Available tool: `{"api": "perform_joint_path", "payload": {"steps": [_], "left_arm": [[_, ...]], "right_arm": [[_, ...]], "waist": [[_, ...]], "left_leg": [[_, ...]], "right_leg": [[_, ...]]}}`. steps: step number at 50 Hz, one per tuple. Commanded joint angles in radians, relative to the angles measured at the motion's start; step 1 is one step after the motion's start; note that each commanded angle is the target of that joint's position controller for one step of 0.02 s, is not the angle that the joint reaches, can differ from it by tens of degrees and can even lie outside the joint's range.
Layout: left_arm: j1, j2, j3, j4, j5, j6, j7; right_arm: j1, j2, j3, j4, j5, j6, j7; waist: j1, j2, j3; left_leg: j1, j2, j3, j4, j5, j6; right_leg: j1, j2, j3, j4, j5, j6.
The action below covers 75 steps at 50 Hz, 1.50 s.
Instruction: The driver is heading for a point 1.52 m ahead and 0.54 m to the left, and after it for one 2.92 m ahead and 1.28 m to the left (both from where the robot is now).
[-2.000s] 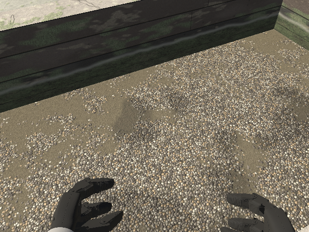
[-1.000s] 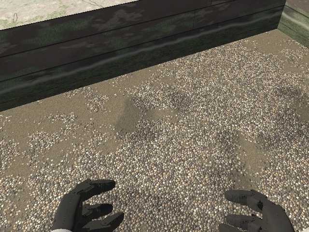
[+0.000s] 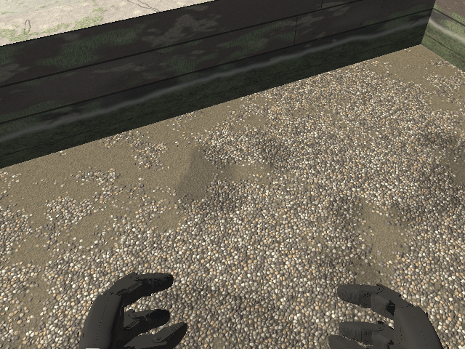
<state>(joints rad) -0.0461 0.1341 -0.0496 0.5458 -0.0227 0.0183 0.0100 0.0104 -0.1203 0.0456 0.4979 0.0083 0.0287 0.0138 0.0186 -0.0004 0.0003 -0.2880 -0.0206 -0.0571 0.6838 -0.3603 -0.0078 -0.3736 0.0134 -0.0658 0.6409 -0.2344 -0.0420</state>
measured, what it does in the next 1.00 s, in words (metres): stands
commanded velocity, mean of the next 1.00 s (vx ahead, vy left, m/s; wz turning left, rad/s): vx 0.74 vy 0.00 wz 0.00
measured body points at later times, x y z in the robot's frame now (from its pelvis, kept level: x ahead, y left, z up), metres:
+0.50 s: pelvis +0.00 +0.00 +0.00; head -0.01 +0.00 +0.45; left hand +0.26 +0.18 -0.03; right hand +0.26 -0.17 -0.03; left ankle +0.01 +0.13 -0.72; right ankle +0.07 -0.09 -0.72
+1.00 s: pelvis +0.01 +0.00 +0.02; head +0.01 -0.01 +0.47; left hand +0.19 +0.20 -0.07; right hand +0.22 -0.18 -0.06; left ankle +0.00 +0.13 -0.72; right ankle +0.07 -0.09 -0.72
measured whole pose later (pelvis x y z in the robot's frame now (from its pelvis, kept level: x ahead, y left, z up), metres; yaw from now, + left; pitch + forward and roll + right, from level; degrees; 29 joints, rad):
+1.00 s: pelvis +0.01 +0.00 +0.02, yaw +0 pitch +0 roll +1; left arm 0.11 0.14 -0.06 0.66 0.01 0.03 0.00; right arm 0.13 -0.12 0.05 0.56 -0.03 0.06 0.02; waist 0.03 0.00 -0.02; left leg -0.21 -0.03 -0.07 0.47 -0.26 -0.01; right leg -0.31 0.00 -0.07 0.47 -0.16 -0.05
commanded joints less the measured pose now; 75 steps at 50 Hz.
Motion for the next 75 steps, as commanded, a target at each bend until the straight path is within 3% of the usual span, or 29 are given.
{"api": "perform_joint_path", "payload": {"steps": [1,2,3,5,6,7,8,10,11,13,14,16,18,19,20,22,23,24,26,27,28,29,30,32,33,34,35,44,75], "left_arm": [[-0.198,0.051,0.017,-0.118,-0.004,-0.016,-0.007],[-0.169,0.031,0.012,-0.114,0.003,-0.017,-0.011],[-0.117,0.056,0.017,-0.105,0.004,-0.024,0.004],[-0.158,0.079,0.022,-0.116,-0.005,-0.021,0.008],[-0.200,0.050,0.016,-0.120,-0.006,-0.016,-0.008],[-0.168,0.031,0.012,-0.116,0.002,-0.016,-0.011],[-0.116,0.054,0.016,-0.107,0.003,-0.023,0.004],[-0.154,0.078,0.022,-0.116,-0.004,-0.021,0.008],[-0.196,0.048,0.017,-0.120,-0.005,-0.016,-0.008],[-0.152,0.030,0.013,-0.108,0.010,-0.019,-0.012],[-0.109,0.054,0.018,-0.101,0.007,-0.026,0.004],[-0.155,0.080,0.023,-0.115,-0.003,-0.023,0.007],[-0.203,0.049,0.015,-0.123,-0.008,-0.013,-0.007],[-0.170,0.028,0.010,-0.118,0.000,-0.014,-0.011],[-0.114,0.053,0.016,-0.108,0.003,-0.023,0.004],[-0.190,0.048,0.017,-0.118,-0.002,-0.018,-0.007],[-0.159,0.031,0.013,-0.114,0.006,-0.019,-0.011],[-0.111,0.055,0.018,-0.105,0.005,-0.025,0.004],[-0.152,0.078,0.023,-0.117,-0.004,-0.022,0.008],[-0.195,0.048,0.017,-0.120,-0.004,-0.017,-0.007],[-0.145,0.033,0.012,-0.111,0.008,-0.018,-0.011],[-0.077,0.060,0.015,-0.096,0.010,-0.025,0.006],[-0.131,0.057,0.017,-0.096,0.011,-0.022,-0.006],[-0.079,0.055,0.016,-0.078,0.020,-0.026,-0.010],[-0.030,0.080,0.017,-0.067,0.013,-0.025,0.006],[-0.121,0.068,0.014,-0.081,0.007,-0.018,-0.008],[-0.090,0.056,0.010,-0.078,0.015,-0.015,-0.012],[0.027,0.064,0.007,-0.003,0.033,-0.011,-0.010],[0.124,0.109,0.044,0.035,0.029,0.029,-0.002]], "right_arm": [[-0.155,-0.055,-0.012,-0.120,-0.007,-0.014,0.000],[-0.169,-0.066,-0.017,-0.124,-0.010,-0.010,0.001],[-0.122,-0.052,-0.021,-0.110,0.003,-0.022,-0.003],[-0.108,-0.038,-0.014,-0.100,0.003,-0.026,0.000],[-0.158,-0.055,-0.012,-0.118,-0.008,-0.015,0.000],[-0.172,-0.067,-0.017,-0.124,-0.010,-0.010,0.000],[-0.123,-0.052,-0.020,-0.109,0.003,-0.021,-0.002],[-0.109,-0.039,-0.014,-0.100,0.003,-0.026,0.000],[-0.160,-0.056,-0.012,-0.118,-0.007,-0.015,0.000],[-0.175,-0.071,-0.019,-0.130,-0.007,-0.008,0.000],[-0.123,-0.052,-0.020,-0.112,0.005,-0.021,-0.003],[-0.112,-0.038,-0.015,-0.103,0.006,-0.027,0.000],[-0.159,-0.053,-0.011,-0.118,-0.009,-0.014,0.001],[-0.168,-0.064,-0.016,-0.122,-0.012,-0.009,0.002],[-0.118,-0.050,-0.019,-0.107,0.001,-0.021,-0.002],[-0.157,-0.055,-0.011,-0.119,-0.006,-0.014,0.000],[-0.176,-0.069,-0.018,-0.126,-0.008,-0.011,0.000],[-0.129,-0.054,-0.020,-0.111,0.006,-0.023,-0.003],[-0.112,-0.038,-0.013,-0.101,0.004,-0.026,0.000],[-0.160,-0.054,-0.011,-0.118,-0.007,-0.015,0.001],[-0.158,-0.068,-0.017,-0.120,-0.013,-0.011,0.001],[-0.088,-0.052,-0.020,-0.098,-0.003,-0.022,-0.002],[-0.118,-0.061,-0.013,-0.112,-0.014,-0.013,0.000],[-0.098,-0.072,-0.020,-0.109,-0.017,-0.007,0.002],[-0.033,-0.051,-0.021,-0.079,-0.003,-0.014,0.000],[-0.098,-0.052,-0.009,-0.105,-0.013,-0.003,0.007],[-0.085,-0.059,-0.014,-0.099,-0.021,0.002,0.008],[0.001,-0.056,-0.008,-0.052,-0.032,0.010,0.006],[0.087,-0.094,-0.029,-0.016,-0.036,0.038,-0.006]], "waist": [[0.002,0.002,-0.066],[0.018,0.044,-0.101],[0.000,0.009,-0.194],[-0.016,-0.037,-0.137],[0.002,0.006,-0.064],[0.019,0.049,-0.097],[0.001,0.015,-0.187],[-0.014,-0.029,-0.136],[0.004,0.013,-0.063],[0.024,0.059,-0.108],[0.002,0.015,-0.204],[-0.015,-0.041,-0.144],[-0.001,-0.002,-0.056],[0.016,0.042,-0.094],[0.000,0.012,-0.191],[0.006,0.016,-0.068],[0.022,0.057,-0.104],[0.003,0.020,-0.190],[-0.013,-0.035,-0.137],[0.003,0.003,-0.065],[0.022,0.047,-0.111],[0.001,0.017,-0.212],[0.011,0.019,-0.092],[0.018,0.028,-0.150],[-0.007,-0.008,-0.212],[0.001,-0.013,-0.047],[0.008,-0.002,-0.098],[0.005,-0.006,-0.081],[0.008,-0.003,-0.096]], "left_leg": [[0.038,0.048,-0.064,-0.101,0.114,0.011],[0.036,0.066,-0.091,-0.113,0.125,0.017],[0.093,0.048,-0.064,-0.098,0.020,0.009],[0.092,0.031,-0.035,-0.072,0.033,0.006],[0.040,0.047,-0.063,-0.097,0.120,0.011],[0.032,0.064,-0.092,-0.112,0.128,0.016],[0.085,0.049,-0.067,-0.099,0.014,0.010],[0.083,0.033,-0.041,-0.079,0.025,0.008],[0.031,0.050,-0.070,-0.104,0.112,0.012],[0.018,0.075,-0.107,-0.128,0.115,0.020],[0.079,0.054,-0.075,-0.111,0.000,0.011],[0.087,0.029,-0.035,-0.074,0.031,0.005],[0.043,0.041,-0.056,-0.085,0.127,0.007],[0.038,0.060,-0.087,-0.102,0.136,0.014],[0.090,0.047,-0.066,-0.093,0.017,0.009],[0.021,0.054,-0.077,-0.110,0.098,0.014],[0.017,0.070,-0.104,-0.123,0.112,0.020],[0.072,0.050,-0.074,-0.107,0.004,0.010],[0.081,0.031,-0.040,-0.075,0.026,0.006],[0.031,0.045,-0.064,-0.095,0.115,0.009],[0.033,0.062,-0.093,-0.101,0.162,0.014],[0.095,0.045,-0.071,-0.091,0.015,0.009],[0.026,0.055,-0.084,-0.102,0.158,0.013],[0.036,0.058,-0.098,-0.104,0.130,0.015],[0.082,0.035,-0.071,-0.101,-0.093,0.006],[-0.003,0.037,-0.074,-0.111,0.050,0.007],[0.006,0.042,-0.089,-0.118,0.021,0.009],[0.071,0.055,-0.125,-0.280,0.010,0.012],[0.055,0.055,-0.086,-0.274,0.138,0.017]], "right_leg": [[-0.047,-0.084,0.074,-0.127,0.000,0.024],[-0.019,-0.077,0.060,-0.102,0.035,0.025],[0.029,-0.092,0.088,-0.157,-0.033,0.032],[-0.026,-0.104,0.113,-0.197,-0.098,0.030],[-0.051,-0.087,0.076,-0.130,-0.005,0.023],[-0.022,-0.077,0.059,-0.103,0.031,0.026],[0.024,-0.092,0.084,-0.155,-0.033,0.033],[-0.020,-0.102,0.106,-0.189,-0.090,0.031],[-0.044,-0.085,0.070,-0.121,0.001,0.024],[-0.003,-0.073,0.046,-0.084,0.052,0.028],[0.045,-0.088,0.075,-0.140,-0.019,0.034],[-0.014,-0.106,0.109,-0.192,-0.095,0.029],[-0.065,-0.092,0.078,-0.142,-0.018,0.023],[-0.033,-0.080,0.057,-0.108,0.021,0.025],[0.022,-0.093,0.080,-0.156,-0.040,0.033],[-0.038,-0.082,0.060,-0.108,0.007,0.026],[-0.005,-0.076,0.049,-0.088,0.042,0.027],[0.038,-0.093,0.076,-0.144,-0.025,0.034],[-0.019,-0.106,0.103,-0.189,-0.094,0.030],[-0.045,-0.090,0.069,-0.125,-0.003,0.023],[-0.006,-0.081,0.058,-0.100,0.042,0.024],[0.041,-0.096,0.089,-0.155,-0.057,0.028],[-0.004,-0.086,0.074,-0.103,0.048,0.018],[0.038,-0.091,0.080,-0.092,0.097,0.010],[0.041,-0.105,0.119,-0.177,-0.135,0.013],[-0.028,-0.100,0.109,-0.144,0.007,0.004],[0.002,-0.103,0.111,-0.148,0.009,0.000],[0.038,-0.118,0.141,-0.293,-0.095,0.000],[0.145,-0.114,0.138,-0.258,0.159,-0.039]]}}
